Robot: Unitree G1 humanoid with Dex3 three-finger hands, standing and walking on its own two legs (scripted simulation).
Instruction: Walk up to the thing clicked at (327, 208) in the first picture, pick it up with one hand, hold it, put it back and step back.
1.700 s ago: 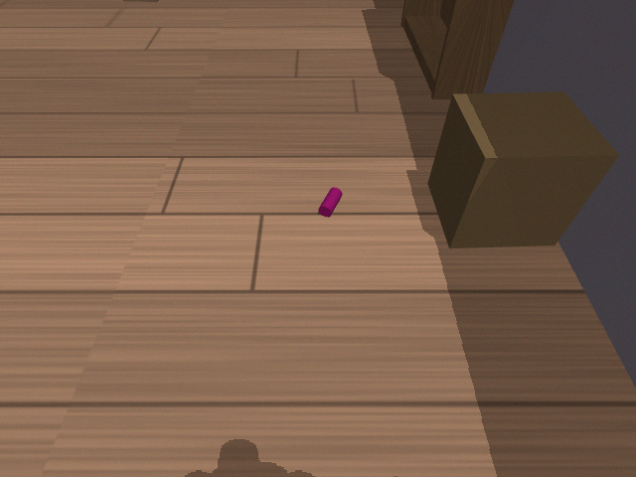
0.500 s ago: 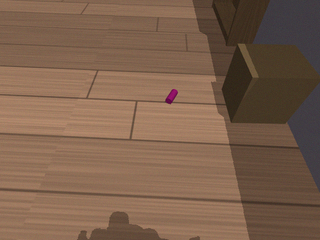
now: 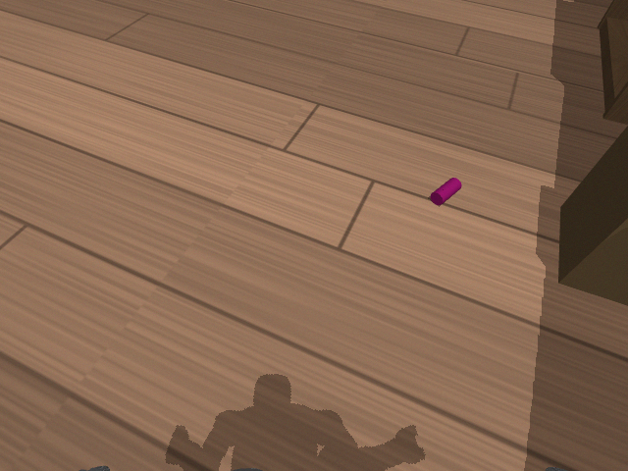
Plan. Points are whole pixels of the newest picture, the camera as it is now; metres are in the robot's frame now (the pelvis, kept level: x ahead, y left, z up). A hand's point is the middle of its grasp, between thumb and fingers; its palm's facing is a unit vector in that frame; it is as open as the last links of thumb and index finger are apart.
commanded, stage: walk up
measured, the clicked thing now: (446, 191) +1.27 -0.52 -0.73
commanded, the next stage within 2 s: stand in 1.38 s
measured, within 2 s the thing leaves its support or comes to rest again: neither
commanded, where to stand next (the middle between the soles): +0.07 -0.01 m, yaw +15 degrees
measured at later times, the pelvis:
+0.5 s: pelvis +0.00 -0.02 +0.00, yaw +11 degrees
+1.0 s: pelvis +0.00 -0.01 +0.00, yaw +17 degrees
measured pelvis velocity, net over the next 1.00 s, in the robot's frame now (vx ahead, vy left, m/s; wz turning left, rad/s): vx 0.00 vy -0.01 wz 0.30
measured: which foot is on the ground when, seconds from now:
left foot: down 0.00-0.34, up 0.36-0.62, down 0.64-1.00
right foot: down 0.00-0.04, up 0.06-0.30, down 0.32-1.00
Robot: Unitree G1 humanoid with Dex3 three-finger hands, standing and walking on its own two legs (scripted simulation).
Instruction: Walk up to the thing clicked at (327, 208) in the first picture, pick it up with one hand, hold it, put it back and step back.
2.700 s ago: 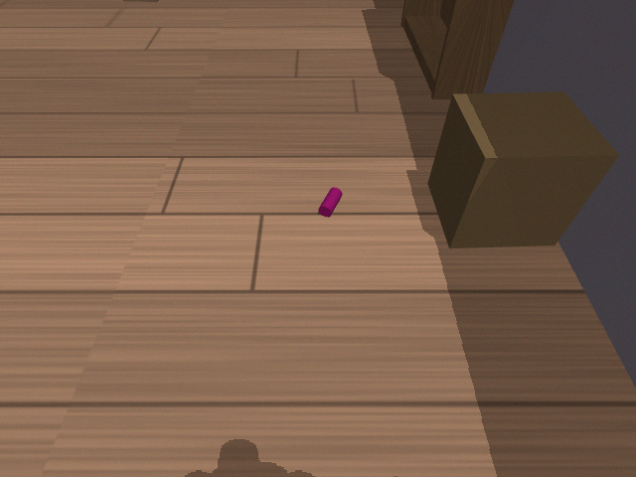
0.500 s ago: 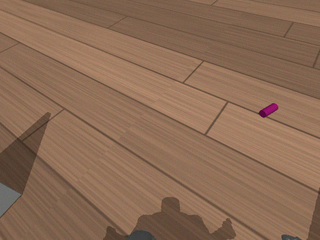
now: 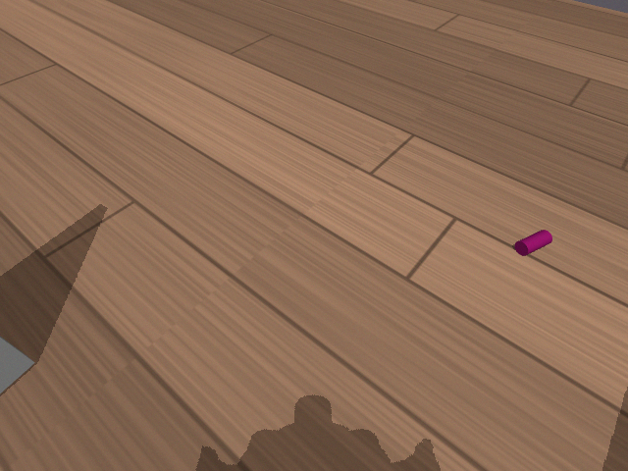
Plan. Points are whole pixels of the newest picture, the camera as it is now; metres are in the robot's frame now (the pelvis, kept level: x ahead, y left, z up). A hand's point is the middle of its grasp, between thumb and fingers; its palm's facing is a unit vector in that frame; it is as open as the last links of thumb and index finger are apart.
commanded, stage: walk up
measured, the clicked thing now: (533, 242) +1.07 -0.87 -0.73
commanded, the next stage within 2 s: stand in 0.38 s
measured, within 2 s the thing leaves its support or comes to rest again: neither
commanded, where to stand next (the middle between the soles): +0.07 -0.02 m, yaw -2 degrees
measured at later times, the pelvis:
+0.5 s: pelvis +0.00 -0.01 +0.02, yaw +0 degrees
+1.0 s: pelvis +0.01 -0.02 +0.02, yaw -1 degrees
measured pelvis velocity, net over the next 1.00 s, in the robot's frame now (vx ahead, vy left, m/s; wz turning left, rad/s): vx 0.01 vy -0.02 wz -0.01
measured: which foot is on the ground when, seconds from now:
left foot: down 0.00-1.00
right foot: down 0.00-1.00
